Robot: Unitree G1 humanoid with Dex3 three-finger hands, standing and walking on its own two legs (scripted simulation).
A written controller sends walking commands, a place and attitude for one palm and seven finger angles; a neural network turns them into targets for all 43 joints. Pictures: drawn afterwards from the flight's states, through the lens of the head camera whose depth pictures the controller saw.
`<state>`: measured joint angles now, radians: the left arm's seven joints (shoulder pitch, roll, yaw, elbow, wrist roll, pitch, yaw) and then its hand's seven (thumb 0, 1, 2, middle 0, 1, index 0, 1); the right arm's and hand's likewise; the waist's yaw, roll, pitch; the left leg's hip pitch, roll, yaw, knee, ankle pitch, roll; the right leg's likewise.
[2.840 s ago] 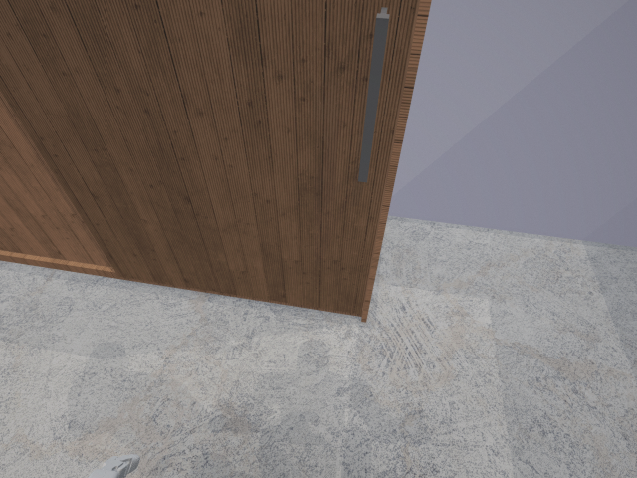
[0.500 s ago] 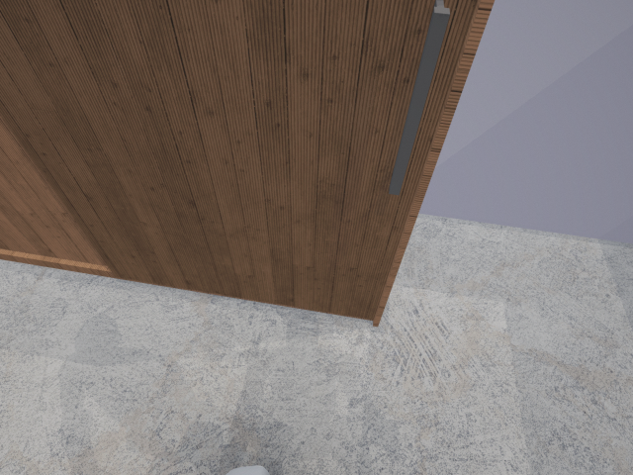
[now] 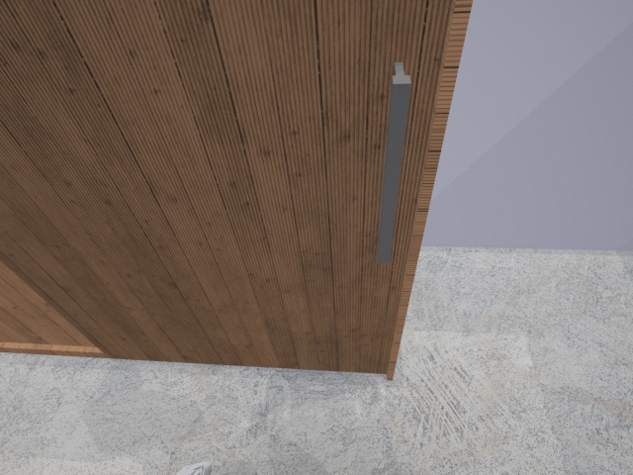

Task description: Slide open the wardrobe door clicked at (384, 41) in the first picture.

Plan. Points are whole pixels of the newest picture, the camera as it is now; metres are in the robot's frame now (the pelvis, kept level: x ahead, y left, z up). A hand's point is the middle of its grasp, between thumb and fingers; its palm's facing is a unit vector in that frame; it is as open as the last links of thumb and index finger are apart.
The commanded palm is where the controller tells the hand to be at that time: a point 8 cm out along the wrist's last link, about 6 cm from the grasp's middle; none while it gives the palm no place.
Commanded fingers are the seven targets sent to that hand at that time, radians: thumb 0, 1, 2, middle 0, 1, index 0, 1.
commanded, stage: come to a stop and stand still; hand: right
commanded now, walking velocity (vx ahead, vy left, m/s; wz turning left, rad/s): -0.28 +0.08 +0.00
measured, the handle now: (389, 179) +0.50 -0.10 +0.10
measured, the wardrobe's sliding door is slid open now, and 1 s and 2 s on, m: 0.00 0.00 0.00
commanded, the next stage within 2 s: look again from close up in 1.40 s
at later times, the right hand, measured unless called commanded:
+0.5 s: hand out of the picture +0.04 -0.11 -0.15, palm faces +0.05 +0.96 -0.27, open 7.4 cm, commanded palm none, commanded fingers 0.00 -0.90 -0.90 0.20 0.30 0.20 0.30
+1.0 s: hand out of the picture -0.06 -0.17 -0.17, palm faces +0.09 +0.98 -0.18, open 7.4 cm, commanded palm none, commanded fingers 0.00 -0.90 -0.90 0.20 0.30 0.20 0.30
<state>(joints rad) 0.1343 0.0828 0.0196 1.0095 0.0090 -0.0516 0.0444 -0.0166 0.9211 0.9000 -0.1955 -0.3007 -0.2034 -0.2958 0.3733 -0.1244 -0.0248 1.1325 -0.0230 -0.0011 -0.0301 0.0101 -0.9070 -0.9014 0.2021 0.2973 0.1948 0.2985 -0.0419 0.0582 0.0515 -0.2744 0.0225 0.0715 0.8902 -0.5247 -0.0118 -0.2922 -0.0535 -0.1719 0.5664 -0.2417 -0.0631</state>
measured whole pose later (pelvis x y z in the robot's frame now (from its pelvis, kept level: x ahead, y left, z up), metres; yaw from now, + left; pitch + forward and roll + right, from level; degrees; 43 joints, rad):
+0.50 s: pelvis -0.01 +0.07 +0.01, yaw -1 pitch -1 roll -2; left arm 0.22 0.22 0.08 1.04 0.03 0.08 0.00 0.00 0.91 0.90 -0.19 -0.30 -0.20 -0.30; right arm 0.24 -0.14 -0.03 0.99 -0.03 0.01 -0.03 0.01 -0.90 -0.90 0.20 0.30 0.20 0.30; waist -0.01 -0.04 0.05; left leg -0.26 0.05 0.08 0.52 -0.25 0.03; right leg -0.44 -0.01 -0.01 1.05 -0.37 0.04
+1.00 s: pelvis -0.05 +0.01 +0.01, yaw -1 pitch -1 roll +0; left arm 0.25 0.14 0.01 1.06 0.02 0.01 0.04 0.00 0.93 0.90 -0.20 -0.30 -0.20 -0.30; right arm 0.30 -0.19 -0.04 1.09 -0.03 0.04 -0.02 0.01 -0.91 -0.90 0.20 0.30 0.19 0.30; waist -0.04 0.06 0.01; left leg -0.30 0.05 0.04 0.66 -0.36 -0.02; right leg -0.17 0.01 -0.06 0.42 -0.25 -0.02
